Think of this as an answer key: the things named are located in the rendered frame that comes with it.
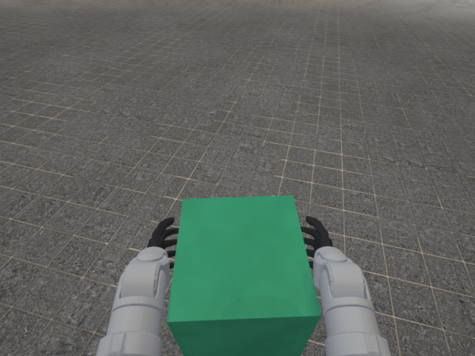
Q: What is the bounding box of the carton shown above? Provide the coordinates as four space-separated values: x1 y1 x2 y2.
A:
166 195 321 356

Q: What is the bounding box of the right robot hand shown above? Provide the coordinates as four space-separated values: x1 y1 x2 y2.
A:
301 216 333 269

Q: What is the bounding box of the robot right forearm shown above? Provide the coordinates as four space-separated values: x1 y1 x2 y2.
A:
313 246 391 356

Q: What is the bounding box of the left robot hand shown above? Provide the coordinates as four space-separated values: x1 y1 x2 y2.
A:
147 217 179 268

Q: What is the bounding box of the robot left forearm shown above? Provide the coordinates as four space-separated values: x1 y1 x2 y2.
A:
96 246 170 356

